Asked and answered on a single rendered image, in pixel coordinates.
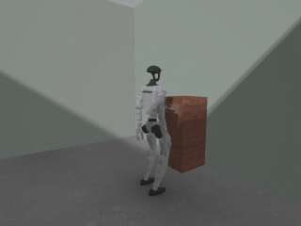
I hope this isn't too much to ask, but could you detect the robot right thigh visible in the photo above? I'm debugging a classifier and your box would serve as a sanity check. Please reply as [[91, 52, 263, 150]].
[[153, 125, 170, 165]]

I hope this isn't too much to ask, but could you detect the right robot hand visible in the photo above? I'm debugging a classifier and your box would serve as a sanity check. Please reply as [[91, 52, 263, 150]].
[[161, 133, 172, 151]]

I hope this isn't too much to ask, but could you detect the right robot forearm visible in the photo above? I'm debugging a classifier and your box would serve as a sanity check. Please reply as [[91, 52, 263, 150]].
[[157, 106, 167, 135]]

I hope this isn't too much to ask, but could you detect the left robot hand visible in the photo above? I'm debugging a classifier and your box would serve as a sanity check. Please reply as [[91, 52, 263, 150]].
[[135, 125, 144, 141]]

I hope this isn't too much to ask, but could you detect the drawer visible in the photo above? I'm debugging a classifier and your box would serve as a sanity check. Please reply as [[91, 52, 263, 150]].
[[162, 102, 182, 115]]

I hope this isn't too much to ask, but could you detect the cabinet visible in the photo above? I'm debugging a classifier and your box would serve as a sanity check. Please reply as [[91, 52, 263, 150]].
[[161, 95, 208, 173]]

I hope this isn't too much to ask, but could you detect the left robot forearm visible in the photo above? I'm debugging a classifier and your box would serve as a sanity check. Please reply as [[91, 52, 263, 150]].
[[135, 108, 143, 126]]

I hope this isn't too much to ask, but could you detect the robot right upper arm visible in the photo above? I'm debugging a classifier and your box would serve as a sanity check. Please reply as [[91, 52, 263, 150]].
[[155, 86, 167, 114]]

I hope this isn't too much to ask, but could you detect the robot left upper arm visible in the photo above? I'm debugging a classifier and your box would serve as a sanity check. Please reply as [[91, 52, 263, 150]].
[[135, 85, 146, 110]]

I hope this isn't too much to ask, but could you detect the left robot foot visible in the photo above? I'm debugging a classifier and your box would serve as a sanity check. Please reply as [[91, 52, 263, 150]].
[[140, 177, 155, 186]]

